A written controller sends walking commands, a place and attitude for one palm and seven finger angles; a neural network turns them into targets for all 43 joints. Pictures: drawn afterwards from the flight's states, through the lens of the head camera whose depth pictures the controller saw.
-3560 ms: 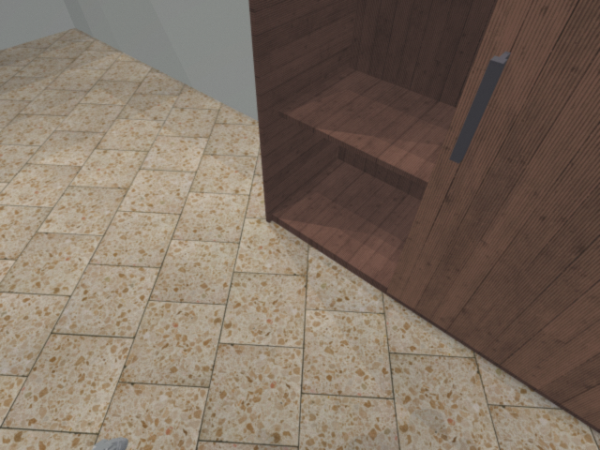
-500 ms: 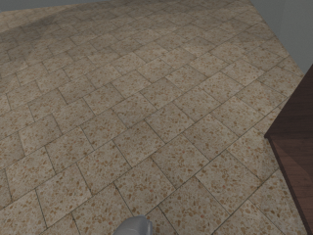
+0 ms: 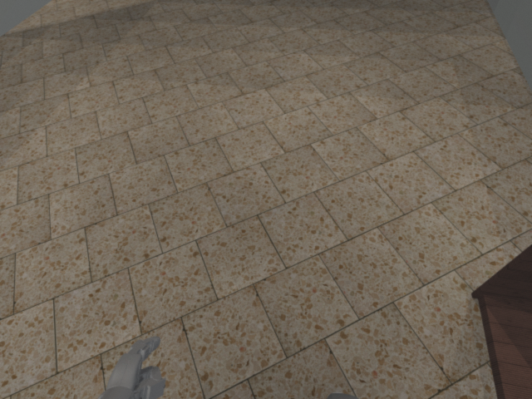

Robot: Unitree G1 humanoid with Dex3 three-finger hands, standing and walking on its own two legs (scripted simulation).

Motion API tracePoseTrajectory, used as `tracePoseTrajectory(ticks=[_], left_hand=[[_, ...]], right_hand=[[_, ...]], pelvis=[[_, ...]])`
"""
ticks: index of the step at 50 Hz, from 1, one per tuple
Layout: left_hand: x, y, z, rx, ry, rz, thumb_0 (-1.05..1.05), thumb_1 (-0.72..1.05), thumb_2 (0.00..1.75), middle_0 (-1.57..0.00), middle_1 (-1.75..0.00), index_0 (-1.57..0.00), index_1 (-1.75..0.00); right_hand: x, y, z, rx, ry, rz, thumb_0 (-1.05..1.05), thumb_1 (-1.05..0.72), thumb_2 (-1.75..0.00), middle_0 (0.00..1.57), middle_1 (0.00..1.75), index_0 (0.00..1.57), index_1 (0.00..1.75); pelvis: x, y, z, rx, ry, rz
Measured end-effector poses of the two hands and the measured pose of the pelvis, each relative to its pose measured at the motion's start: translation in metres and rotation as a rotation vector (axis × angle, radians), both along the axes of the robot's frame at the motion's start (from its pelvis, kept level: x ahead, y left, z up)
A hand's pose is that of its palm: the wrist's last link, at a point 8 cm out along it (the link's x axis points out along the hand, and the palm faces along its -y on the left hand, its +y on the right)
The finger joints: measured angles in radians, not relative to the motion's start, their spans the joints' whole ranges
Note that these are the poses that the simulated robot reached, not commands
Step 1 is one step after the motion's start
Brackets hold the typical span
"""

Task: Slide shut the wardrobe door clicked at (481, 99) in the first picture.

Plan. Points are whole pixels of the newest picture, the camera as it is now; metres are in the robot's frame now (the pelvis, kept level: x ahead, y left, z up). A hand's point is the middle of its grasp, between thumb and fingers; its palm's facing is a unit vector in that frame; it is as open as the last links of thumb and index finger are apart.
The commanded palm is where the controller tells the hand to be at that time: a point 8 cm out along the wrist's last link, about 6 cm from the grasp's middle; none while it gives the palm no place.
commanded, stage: walk to a spot facing it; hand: right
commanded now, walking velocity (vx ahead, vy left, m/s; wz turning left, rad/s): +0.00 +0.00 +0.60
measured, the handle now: out of the picture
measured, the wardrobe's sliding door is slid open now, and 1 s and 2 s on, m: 0.60 0.60 0.60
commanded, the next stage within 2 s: turn to face it in 1.52 s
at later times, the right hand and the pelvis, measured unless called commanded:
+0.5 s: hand (345, 335) +0.24 -0.13 -0.14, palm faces -0.32 +0.90 -0.29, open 7.4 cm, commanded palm none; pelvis +0.05 +0.02 +0.00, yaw +19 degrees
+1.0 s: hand (362, 351) +0.21 -0.16 -0.16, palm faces -0.42 +0.89 -0.20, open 7.4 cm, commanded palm none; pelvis +0.13 +0.02 +0.01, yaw +34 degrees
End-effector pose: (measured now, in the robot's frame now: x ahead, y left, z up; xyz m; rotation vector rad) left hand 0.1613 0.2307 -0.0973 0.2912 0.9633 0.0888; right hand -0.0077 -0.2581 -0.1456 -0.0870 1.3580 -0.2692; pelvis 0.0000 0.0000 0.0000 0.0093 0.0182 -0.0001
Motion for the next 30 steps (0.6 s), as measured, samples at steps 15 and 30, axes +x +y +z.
tracePoseTrajectory(ticks=[15,30], left_hand=[[-0.136,-0.003,-0.012,-0.041,0.282,0.373,0.0,0.92,0.89,-0.2,-0.3,-0.21,-0.3],[-0.179,0.037,-0.047,-0.161,0.337,0.594,0.01,0.91,0.89,-0.2,-0.3,-0.2,-0.3]], right_hand=[[0.17,-0.006,0.029,-0.005,-0.128,0.313,0.0,-0.91,-0.9,0.19,0.3,0.19,0.3],[0.255,0.099,0.05,-0.052,-0.237,0.571,0.0,-0.9,-0.9,0.2,0.3,0.2,0.3]], pelvis=[[0.036,-0.02,0.017,0.006,-0.012,0.2],[0.053,0.028,0.009,-0.038,-0.02,0.387]])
